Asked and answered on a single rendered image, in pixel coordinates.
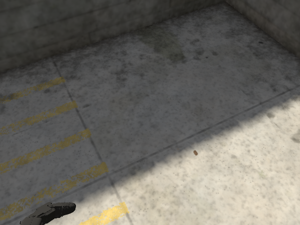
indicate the left robot hand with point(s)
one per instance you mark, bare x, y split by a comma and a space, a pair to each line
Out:
48, 212

